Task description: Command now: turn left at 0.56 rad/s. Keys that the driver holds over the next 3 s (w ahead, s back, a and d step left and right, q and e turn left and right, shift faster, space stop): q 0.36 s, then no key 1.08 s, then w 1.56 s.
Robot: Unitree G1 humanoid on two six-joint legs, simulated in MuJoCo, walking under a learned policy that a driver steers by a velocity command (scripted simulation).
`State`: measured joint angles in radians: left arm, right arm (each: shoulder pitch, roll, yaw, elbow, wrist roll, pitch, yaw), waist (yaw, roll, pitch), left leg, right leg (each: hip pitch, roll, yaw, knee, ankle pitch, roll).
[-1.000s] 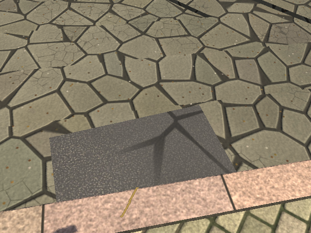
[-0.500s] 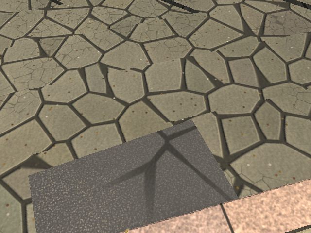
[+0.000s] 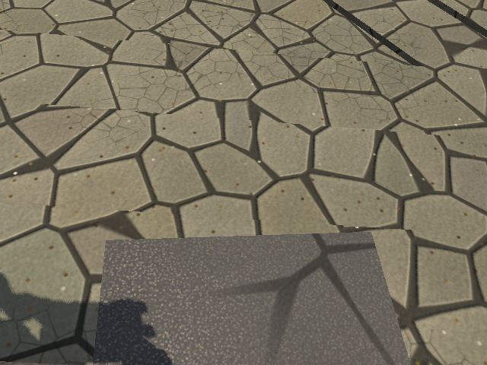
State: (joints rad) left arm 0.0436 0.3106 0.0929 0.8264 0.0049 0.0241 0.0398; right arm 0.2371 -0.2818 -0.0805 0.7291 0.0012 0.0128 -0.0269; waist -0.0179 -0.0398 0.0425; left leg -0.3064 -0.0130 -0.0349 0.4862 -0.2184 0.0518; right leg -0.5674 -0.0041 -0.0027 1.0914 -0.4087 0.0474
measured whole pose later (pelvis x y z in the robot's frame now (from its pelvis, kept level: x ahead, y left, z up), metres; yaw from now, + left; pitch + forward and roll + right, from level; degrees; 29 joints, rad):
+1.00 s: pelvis +0.01 +0.01 -0.01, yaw +19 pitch -1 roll +0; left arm 0.19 0.28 0.04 0.91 0.01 0.00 0.02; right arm 0.17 -0.22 -0.02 0.75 -0.02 0.01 -0.01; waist 0.03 -0.01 0.03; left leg -0.19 -0.03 -0.04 0.50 -0.29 0.02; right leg -0.18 -0.07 0.00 0.47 -0.26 0.07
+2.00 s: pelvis +0.17 +0.01 +0.00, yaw +18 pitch +1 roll +1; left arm 0.50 0.19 0.01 1.07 0.00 -0.08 0.01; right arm 0.01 -0.25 -0.05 0.87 0.03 -0.08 0.03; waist 0.09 0.03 0.02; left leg -0.63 0.07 0.02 0.65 0.00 0.02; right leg 0.12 0.02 -0.03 0.16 -0.30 -0.04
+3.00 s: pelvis +0.74 +0.14 -0.04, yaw +17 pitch +2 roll -1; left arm 0.35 0.23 0.05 0.96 -0.01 -0.09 -0.01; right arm 0.09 -0.27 -0.06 0.90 0.01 -0.08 0.00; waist 0.05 0.04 0.01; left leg -0.66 0.11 -0.04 0.68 0.04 0.02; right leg -0.04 0.09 -0.04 0.22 -0.21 -0.09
